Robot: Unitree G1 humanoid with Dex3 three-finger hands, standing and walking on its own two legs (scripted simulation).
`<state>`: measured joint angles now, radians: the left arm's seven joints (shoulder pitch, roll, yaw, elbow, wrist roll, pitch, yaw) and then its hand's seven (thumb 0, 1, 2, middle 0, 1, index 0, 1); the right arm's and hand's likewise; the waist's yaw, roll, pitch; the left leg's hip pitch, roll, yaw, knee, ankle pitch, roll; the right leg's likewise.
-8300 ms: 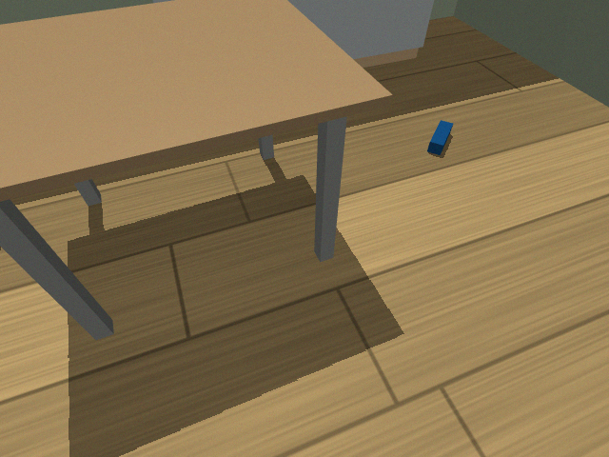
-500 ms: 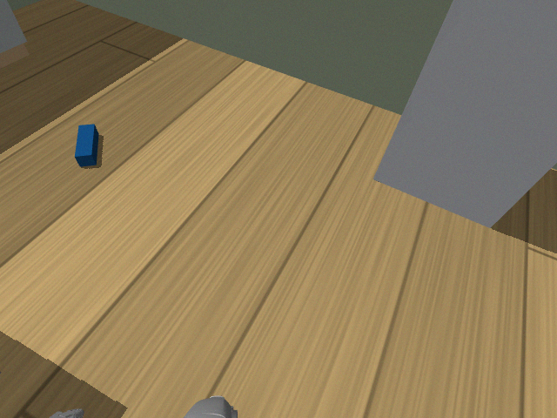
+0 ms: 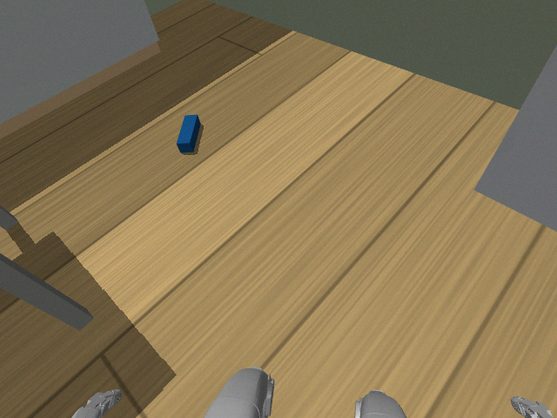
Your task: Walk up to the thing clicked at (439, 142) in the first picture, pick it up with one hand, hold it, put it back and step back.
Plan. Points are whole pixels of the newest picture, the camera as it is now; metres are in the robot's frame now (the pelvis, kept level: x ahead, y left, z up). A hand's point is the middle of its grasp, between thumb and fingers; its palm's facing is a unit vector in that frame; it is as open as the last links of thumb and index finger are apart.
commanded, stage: walk up
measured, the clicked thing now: (189, 133) +1.50 +0.65 -0.71
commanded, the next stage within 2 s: stand in 1.18 s
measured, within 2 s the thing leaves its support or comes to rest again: neither
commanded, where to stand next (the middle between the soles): +0.11 +0.02 m, yaw +15 degrees
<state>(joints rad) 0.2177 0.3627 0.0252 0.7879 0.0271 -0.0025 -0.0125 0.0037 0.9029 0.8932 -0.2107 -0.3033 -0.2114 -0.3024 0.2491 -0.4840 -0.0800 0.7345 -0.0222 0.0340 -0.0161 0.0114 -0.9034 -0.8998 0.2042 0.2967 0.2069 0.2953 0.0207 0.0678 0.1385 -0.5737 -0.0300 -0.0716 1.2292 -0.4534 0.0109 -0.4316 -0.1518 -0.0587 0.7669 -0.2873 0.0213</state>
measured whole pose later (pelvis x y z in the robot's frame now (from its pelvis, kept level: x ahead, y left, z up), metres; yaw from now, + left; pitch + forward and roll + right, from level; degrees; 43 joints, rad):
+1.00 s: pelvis +0.02 +0.04 +0.02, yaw +17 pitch -2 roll -1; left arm 0.10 0.39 0.00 1.03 0.00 -0.01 -0.01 0.00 0.91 0.89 -0.21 -0.30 -0.21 -0.30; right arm 0.11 -0.36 0.02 1.03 -0.01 -0.03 0.00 0.01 -0.90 -0.90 0.21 0.30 0.21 0.30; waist 0.02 -0.02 0.06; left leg -0.25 -0.05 -0.07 0.57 -0.28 0.03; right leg -0.23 -0.08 -0.10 0.52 -0.24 0.03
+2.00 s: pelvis +0.04 +0.01 +0.04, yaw +16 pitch -2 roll +0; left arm 0.08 0.35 0.00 1.16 0.01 -0.01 -0.01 0.00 0.91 0.89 -0.21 -0.30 -0.21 -0.30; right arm 0.09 -0.35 0.00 1.16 -0.01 -0.01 0.00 0.01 -0.90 -0.90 0.20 0.30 0.21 0.30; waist 0.00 0.01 0.04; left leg -0.10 0.01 -0.06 0.31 -0.17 -0.03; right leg -0.13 -0.02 -0.09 0.33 -0.16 -0.01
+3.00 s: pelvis +0.05 +0.01 +0.04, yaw +15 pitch -2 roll +0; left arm 0.10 0.35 0.00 1.14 0.01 -0.01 -0.01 0.00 0.91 0.89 -0.21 -0.30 -0.21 -0.30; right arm 0.11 -0.35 0.01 1.14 -0.02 -0.01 0.00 0.01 -0.90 -0.90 0.20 0.30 0.21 0.30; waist 0.00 0.01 0.04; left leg -0.08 0.02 -0.05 0.30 -0.19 -0.03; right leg -0.12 -0.01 -0.08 0.32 -0.17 -0.01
